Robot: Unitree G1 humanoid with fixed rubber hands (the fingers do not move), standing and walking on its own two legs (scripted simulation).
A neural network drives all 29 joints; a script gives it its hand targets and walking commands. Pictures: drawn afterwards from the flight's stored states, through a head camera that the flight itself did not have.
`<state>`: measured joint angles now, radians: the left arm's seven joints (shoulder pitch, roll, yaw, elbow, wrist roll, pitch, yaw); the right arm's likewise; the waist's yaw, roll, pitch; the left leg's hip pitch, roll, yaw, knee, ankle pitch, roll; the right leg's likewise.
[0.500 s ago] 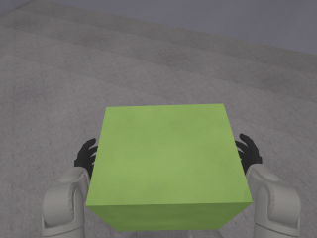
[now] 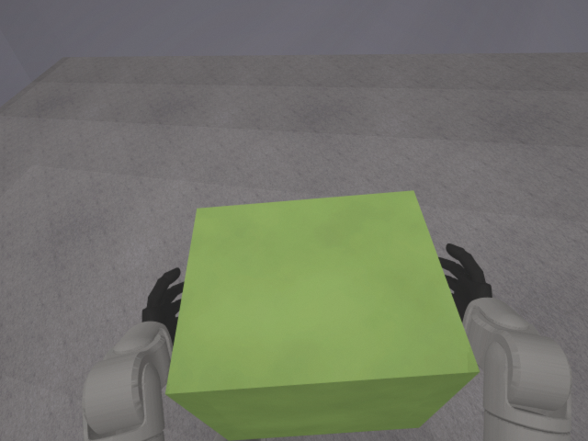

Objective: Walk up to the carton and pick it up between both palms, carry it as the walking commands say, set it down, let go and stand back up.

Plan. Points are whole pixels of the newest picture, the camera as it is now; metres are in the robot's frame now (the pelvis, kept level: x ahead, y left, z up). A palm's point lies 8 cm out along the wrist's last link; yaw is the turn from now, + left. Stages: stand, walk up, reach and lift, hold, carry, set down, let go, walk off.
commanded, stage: carry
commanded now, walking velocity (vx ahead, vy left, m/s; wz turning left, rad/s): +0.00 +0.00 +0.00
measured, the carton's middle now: (314, 324) +0.26 -0.01 +0.00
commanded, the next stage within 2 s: none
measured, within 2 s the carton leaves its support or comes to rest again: neither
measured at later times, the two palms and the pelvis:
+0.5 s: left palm (132, 227) +0.45 +0.29 +0.04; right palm (346, 175) +0.48 -0.08 +0.07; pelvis +0.21 +0.08 -0.02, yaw +3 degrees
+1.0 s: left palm (175, 187) +0.53 +0.23 +0.04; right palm (373, 144) +0.57 -0.14 +0.04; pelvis +0.30 +0.02 -0.03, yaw +5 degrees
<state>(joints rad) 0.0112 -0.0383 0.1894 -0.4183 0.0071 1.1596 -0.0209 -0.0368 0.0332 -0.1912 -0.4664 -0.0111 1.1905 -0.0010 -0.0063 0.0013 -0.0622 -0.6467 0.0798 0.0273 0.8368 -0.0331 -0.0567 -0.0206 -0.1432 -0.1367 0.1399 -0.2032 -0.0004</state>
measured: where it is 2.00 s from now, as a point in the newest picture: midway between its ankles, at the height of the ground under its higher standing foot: outside the picture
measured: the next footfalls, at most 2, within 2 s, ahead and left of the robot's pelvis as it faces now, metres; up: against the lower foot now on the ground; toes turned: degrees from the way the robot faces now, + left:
left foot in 0.22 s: +0.25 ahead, +0.18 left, +0.00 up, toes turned +12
right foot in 0.64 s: +0.37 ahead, -0.03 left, +0.00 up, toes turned -5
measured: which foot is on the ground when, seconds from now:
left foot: up 0.00-0.20, down 0.22-1.00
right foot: down 0.00-0.22, up 0.24-0.62, down 0.64-1.00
